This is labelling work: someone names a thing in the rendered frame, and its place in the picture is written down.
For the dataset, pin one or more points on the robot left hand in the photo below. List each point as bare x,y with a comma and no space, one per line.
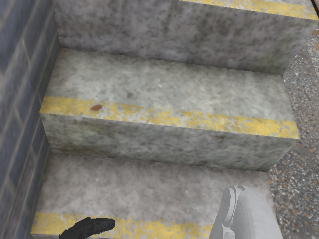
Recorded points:
88,227

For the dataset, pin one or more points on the robot right shin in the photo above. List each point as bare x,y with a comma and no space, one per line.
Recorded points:
218,231

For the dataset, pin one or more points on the right robot thigh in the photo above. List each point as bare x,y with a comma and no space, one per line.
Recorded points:
247,213

